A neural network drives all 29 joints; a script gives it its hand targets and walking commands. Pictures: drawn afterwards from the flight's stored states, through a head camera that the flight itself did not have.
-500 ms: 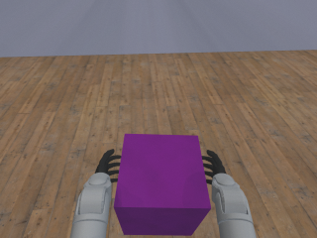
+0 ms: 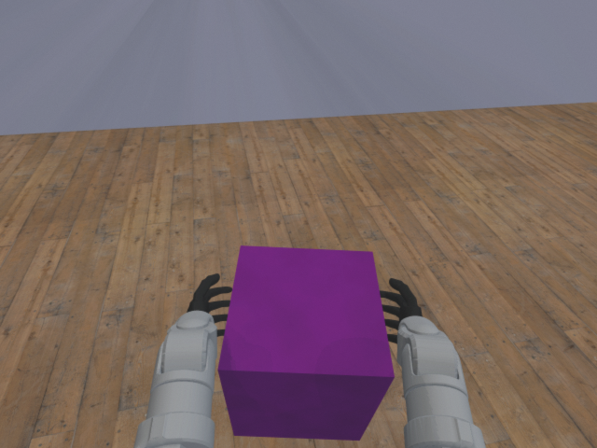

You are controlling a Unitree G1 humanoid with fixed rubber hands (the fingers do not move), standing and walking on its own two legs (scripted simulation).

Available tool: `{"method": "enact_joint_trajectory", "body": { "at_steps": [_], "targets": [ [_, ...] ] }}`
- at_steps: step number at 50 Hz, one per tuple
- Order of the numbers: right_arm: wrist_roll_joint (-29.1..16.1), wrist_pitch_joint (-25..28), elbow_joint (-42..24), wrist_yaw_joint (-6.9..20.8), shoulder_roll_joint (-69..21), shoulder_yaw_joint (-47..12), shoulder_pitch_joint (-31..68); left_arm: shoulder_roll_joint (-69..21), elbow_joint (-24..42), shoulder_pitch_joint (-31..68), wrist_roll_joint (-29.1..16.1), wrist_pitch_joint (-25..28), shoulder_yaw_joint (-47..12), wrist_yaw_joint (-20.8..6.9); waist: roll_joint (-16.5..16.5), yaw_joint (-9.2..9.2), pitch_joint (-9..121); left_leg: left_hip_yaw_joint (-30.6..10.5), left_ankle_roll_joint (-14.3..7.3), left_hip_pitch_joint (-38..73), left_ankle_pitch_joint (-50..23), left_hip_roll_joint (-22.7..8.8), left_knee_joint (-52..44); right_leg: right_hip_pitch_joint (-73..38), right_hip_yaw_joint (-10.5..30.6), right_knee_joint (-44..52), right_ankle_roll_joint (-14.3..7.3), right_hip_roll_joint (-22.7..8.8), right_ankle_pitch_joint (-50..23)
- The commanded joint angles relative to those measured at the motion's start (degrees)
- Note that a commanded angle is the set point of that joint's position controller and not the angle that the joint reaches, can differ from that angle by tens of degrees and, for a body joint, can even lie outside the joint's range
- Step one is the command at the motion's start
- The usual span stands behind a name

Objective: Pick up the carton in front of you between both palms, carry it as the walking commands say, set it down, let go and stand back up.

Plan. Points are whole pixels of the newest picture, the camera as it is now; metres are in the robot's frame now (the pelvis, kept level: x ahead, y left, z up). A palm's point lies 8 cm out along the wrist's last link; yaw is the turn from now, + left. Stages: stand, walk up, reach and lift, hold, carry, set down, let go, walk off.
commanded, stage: set down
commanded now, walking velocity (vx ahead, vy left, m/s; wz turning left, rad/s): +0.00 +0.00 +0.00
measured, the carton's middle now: (301, 345) +0.32 +0.00 -0.04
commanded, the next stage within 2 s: none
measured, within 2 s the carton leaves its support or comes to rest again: neither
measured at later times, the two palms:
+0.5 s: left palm (215, 356) +0.36 +0.16 -0.15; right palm (371, 358) +0.37 -0.14 -0.15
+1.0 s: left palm (219, 363) +0.42 +0.17 -0.28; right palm (350, 369) +0.42 -0.12 -0.28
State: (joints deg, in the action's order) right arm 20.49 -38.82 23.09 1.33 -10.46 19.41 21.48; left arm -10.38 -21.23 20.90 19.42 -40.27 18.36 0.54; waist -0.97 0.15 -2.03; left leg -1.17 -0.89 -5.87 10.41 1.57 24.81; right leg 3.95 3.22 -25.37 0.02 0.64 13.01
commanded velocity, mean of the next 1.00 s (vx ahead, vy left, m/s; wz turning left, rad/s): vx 0.00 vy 0.00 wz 0.00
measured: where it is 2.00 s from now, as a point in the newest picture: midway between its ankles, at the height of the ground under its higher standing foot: outside the picture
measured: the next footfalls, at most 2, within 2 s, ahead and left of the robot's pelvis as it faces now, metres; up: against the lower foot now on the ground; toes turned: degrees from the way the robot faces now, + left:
none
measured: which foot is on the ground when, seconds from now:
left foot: down 0.00-1.00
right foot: down 0.00-1.00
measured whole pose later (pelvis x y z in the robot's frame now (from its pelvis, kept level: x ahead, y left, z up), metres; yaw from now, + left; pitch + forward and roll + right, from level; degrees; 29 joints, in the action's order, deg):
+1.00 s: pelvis -0.04 +0.00 -0.19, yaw -1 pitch +44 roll -2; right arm 12.9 -14.7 32.7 -6.6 -7.8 27.9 50.2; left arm 0.5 -37.3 53.7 15.4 -15.7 26.0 -0.9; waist -1.8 -1.4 8.6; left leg -5.0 1.3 -101.5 25.1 4.7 82.8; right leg 98.8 3.6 -83.1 2.1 6.5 28.4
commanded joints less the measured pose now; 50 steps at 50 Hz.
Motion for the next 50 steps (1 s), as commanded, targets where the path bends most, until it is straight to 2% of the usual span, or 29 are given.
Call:
{"method": "enact_joint_trajectory", "body": {
  "at_steps": [1,3,6,9,12,15,19,22,25,27,29,32,35,41,50],
  "targets": [
    [-11.9,4.7,6.7,16.0,-49.5,-22.8,37.9,-55.4,-7.4,37.2,-13.2,3.9,-24.5,-15.2,2.8,0.86,8.0,-5.1,0.7,3.5,13.4,0.9,-4.9,9.7,0.5,3.2,-2.4,3.7,8.9],
    [-9.0,6.4,11.1,15.4,-47.9,-17.6,40.9,-53.0,-11.5,40.1,-10.0,5.4,-19.2,-14.1,2.6,0.63,6.9,-5.4,0.6,1.8,15.2,0.8,-3.6,12.5,0.2,1.1,-2.5,3.8,9.8],
    [-4.0,8.5,15.7,13.3,-44.4,-10.0,41.9,-47.3,-15.4,41.1,-4.8,8.0,-11.0,-11.9,1.5,-0.48,5.6,-5.0,0.3,-1.2,13.5,1.3,-0.8,16.5,0.2,-1.7,-2.6,4.0,9.8],
    [0.1,11.2,17.8,11.0,-39.6,-4.2,39.5,-40.4,-17.4,38.6,-0.2,11.1,-4.3,-10.4,0.7,-1.34,6.0,-3.7,0.1,-5.8,7.6,2.1,2.9,21.1,0.1,-4.3,-2.2,4.5,6.8],
    [1.3,15.6,17.1,9.5,-36.9,-2.8,37.5,-35.7,-17.0,37.1,1.6,16.1,-2.7,-9.9,0.5,-1.52,10.2,-2.4,0.2,-10.4,-0.7,3.1,7.4,25.1,-0.1,-7.2,-1.2,5.4,1.6],
    [-0.1,21.5,15.8,8.9,-38.1,-6.0,36.9,-36.6,-15.8,37.4,0.4,22.2,-6.6,-10.3,0.8,-1.06,17.3,-2.2,0.5,-13.3,-8.5,4.1,12.1,29.9,-0.4,-10.9,-0.4,6.4,-3.7],
    [-4.6,29.1,13.9,8.3,-43.1,-15.3,39.9,-41.5,-15.3,40.7,-3.7,29.8,-16.1,-11.0,1.1,-0.21,32.1,-2.3,1.1,-17.2,-15.9,5.0,20.1,35.0,-0.7,-17.9,0.8,7.4,-10.3],
    [-8.8,32.1,10.1,7.6,-47.2,-24.1,43.4,-44.4,-12.2,44.6,-7.3,32.7,-23.9,-11.8,1.2,-0.54,48.6,-2.3,1.1,-18.8,-23.2,5.2,26.6,37.5,-0.8,-23.8,1.9,7.8,-17.1],
    [-12.9,32.7,5.3,6.7,-48.9,-31.4,46.2,-45.2,-8.6,46.7,-10.4,33.1,-29.9,-12.1,1.6,-1.29,63.4,-2.2,1.3,-19.8,-29.6,5.3,32.4,41.0,-0.8,-28.9,2.6,8.1,-21.6],
    [-14.3,31.7,3.9,6.3,-49.6,-33.8,47.0,-45.2,-7.7,46.9,-11.3,32.2,-31.3,-12.4,1.6,-1.95,67.3,-1.5,1.7,-23.7,-28.1,5.7,34.6,43.4,-0.9,-31.3,2.9,8.4,-21.0],
    [-14.6,30.0,4.5,6.5,-50.6,-33.8,47.2,-45.3,-8.6,46.8,-11.1,30.6,-30.6,-13.2,1.1,-2.6,66.0,-0.6,2.1,-30.5,-22.1,6.1,35.7,45.6,-1.1,-32.9,3.3,8.6,-17.5],
    [-13.7,27.1,7.2,7.2,-51.5,-31.3,48.3,-44.9,-12.2,47.5,-9.6,27.8,-27.4,-15.1,0.1,-3.02,59.5,0.3,1.6,-40.9,-11.5,6.3,37.1,50.8,-1.4,-34.5,3.5,8.6,-9.3],
    [-12.4,24.8,9.9,7.9,-51.1,-27.7,50.7,-44.1,-15.9,49.3,-8.2,25.5,-23.6,-16.6,-0.4,-3.23,54.6,0.9,1.2,-48.3,-5.9,6.4,39.1,56.3,-1.7,-36.4,3.3,8.6,-3.9],
    [-11.5,24.4,12.7,7.2,-49.5,-23.6,56.1,-42.6,-20.0,54.2,-8.0,24.9,-20.0,-16.9,0.1,-2.81,56.2,1.2,1.2,-55.9,-5.1,6.8,45.2,65.1,-2.9,-43.0,3.3,9.1,-2.4],
    [-14.8,25.6,12.1,5.0,-46.7,-24.5,66.8,-40.9,-19.9,63.7,-11.6,25.4,-22.2,-14.2,2.0,-2.92,66.6,1.7,2.7,-59.6,-6.3,7.1,55.1,74.8,-5.3,-54.1,3.5,10.6,-1.0]
  ]
}}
